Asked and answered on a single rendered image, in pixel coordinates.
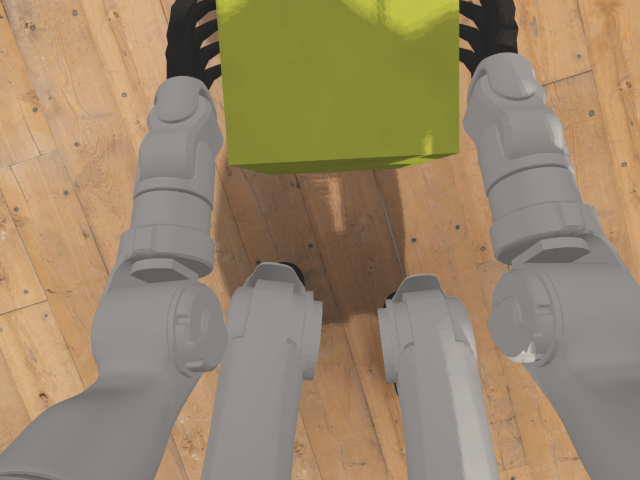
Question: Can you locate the robot right forearm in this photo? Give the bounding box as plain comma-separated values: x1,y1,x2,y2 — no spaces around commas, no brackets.
463,52,640,288

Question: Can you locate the carton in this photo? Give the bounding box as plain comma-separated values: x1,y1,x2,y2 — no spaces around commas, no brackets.
216,0,459,175

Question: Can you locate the right robot hand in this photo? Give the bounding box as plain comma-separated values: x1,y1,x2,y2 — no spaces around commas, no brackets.
459,0,518,79

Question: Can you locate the robot right upper arm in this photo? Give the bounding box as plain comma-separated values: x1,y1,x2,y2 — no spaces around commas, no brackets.
488,263,640,480

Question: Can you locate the robot left forearm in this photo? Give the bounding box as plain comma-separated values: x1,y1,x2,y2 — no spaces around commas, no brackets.
91,76,224,362

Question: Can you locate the left robot hand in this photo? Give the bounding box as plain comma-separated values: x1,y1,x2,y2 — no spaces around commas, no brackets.
165,0,222,90

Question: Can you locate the robot left shin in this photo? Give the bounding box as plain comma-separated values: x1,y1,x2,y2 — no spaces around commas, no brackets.
225,262,306,345

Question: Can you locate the robot left foot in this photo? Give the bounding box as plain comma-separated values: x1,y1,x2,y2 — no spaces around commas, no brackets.
280,262,305,287

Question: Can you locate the robot left upper arm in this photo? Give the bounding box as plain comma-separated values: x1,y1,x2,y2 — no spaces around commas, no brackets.
0,279,228,480

